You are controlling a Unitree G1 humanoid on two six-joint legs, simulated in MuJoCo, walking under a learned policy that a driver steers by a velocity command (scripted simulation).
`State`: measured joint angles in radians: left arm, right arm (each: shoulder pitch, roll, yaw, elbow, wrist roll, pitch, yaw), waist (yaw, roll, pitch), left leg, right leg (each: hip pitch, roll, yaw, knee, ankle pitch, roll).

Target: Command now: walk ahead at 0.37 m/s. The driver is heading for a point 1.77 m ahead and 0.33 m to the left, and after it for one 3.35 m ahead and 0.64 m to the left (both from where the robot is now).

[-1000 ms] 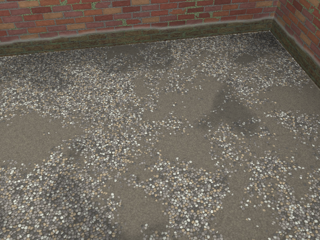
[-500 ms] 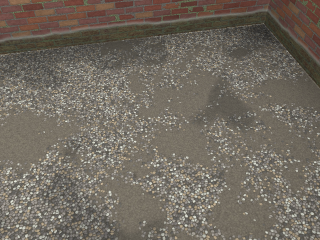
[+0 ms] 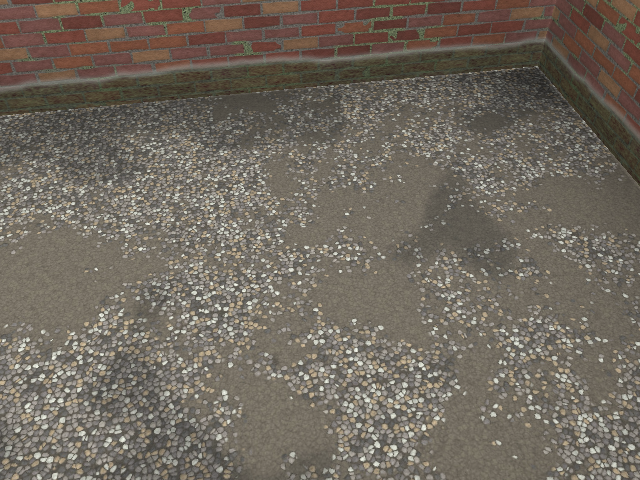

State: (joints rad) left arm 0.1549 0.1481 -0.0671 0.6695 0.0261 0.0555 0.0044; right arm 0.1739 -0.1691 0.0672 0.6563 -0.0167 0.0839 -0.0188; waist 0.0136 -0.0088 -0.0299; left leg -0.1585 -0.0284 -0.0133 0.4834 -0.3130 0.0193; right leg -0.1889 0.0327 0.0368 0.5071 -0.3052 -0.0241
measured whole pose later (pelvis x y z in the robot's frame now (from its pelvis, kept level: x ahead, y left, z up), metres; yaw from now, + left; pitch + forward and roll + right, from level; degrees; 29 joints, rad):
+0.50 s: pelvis -0.01 -0.01 -0.01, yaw +0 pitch -2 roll +0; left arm 0.13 0.14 -0.07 0.60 0.02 0.06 0.00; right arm 0.12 -0.15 0.05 0.61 -0.02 0.08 -0.01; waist 0.01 -0.01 0.00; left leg -0.22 -0.02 -0.02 0.62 -0.37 0.00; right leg -0.24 0.05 0.02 0.64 -0.36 -0.04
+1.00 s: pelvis -0.01 -0.02 -0.01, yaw +1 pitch -2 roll +0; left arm 0.12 0.14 -0.07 0.59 0.02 0.05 0.00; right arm 0.11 -0.15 0.05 0.61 -0.03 0.08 -0.01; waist 0.01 -0.01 -0.01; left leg -0.22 -0.01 -0.03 0.64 -0.39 -0.01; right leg -0.25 0.05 0.01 0.66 -0.38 -0.05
